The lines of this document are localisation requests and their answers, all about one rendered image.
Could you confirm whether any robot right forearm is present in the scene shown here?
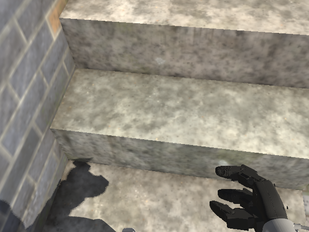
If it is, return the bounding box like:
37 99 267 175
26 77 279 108
262 218 299 232

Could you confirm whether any robot right hand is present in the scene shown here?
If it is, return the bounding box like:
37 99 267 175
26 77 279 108
210 164 289 232

